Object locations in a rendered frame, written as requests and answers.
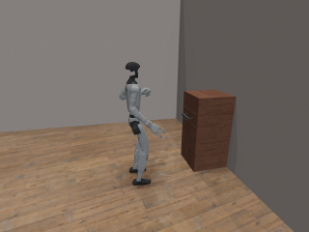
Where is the left robot upper arm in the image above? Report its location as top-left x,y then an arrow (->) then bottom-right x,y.
119,86 -> 126,101

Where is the left robot hand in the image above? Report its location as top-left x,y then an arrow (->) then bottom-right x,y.
141,87 -> 151,97

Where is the cabinet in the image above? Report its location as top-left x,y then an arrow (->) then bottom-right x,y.
181,89 -> 236,172

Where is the robot right forearm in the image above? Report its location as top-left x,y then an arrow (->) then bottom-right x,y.
130,107 -> 153,128

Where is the robot right thigh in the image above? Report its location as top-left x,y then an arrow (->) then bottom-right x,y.
131,122 -> 149,158

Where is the right robot hand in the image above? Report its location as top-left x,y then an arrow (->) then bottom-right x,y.
150,124 -> 166,138

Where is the robot right shin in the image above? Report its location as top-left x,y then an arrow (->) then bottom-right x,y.
137,153 -> 149,182

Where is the drawer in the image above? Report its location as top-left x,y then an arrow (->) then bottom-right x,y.
183,106 -> 197,128

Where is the handle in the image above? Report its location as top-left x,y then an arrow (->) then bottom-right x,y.
182,113 -> 193,120

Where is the right robot upper arm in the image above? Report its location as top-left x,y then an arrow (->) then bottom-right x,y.
128,84 -> 139,113

